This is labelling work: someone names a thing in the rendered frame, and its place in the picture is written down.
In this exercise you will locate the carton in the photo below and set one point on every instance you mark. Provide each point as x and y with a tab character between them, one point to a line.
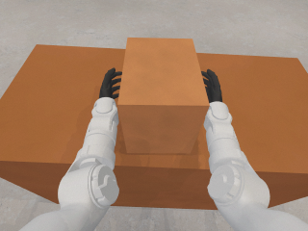
162	99

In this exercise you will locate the right robot forearm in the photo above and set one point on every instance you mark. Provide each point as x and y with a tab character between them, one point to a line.
222	142

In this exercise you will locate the left robot upper arm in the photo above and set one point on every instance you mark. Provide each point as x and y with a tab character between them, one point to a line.
85	195

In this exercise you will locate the right robot upper arm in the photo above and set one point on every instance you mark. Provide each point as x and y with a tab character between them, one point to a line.
243	199

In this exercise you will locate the robot right hand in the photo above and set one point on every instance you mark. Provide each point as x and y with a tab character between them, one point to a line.
213	90

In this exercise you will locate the robot left hand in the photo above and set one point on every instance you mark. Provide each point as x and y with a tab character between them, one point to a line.
107	88

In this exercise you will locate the left robot forearm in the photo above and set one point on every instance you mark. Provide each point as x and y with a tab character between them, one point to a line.
100	139

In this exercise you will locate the pedestal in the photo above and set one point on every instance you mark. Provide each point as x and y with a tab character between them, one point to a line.
46	110

